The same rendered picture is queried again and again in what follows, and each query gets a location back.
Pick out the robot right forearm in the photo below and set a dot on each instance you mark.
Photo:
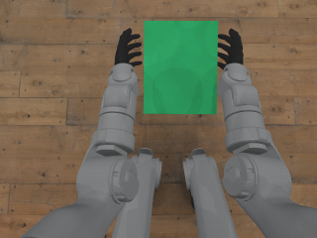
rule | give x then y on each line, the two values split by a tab
246	132

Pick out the robot left hand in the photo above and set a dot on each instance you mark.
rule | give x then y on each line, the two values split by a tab
122	54

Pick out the right robot foot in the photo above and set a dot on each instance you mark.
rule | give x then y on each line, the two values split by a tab
192	201

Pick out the right robot shin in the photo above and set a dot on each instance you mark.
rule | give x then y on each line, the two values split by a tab
200	151

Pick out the robot left forearm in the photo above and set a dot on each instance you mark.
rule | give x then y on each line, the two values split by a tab
114	135

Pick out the robot left upper arm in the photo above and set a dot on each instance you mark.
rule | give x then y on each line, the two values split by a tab
104	185

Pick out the carton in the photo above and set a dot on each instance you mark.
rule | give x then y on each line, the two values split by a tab
180	67

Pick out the robot right hand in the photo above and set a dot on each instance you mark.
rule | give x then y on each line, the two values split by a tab
235	51

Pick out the robot right upper arm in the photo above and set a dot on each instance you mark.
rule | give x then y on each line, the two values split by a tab
262	186

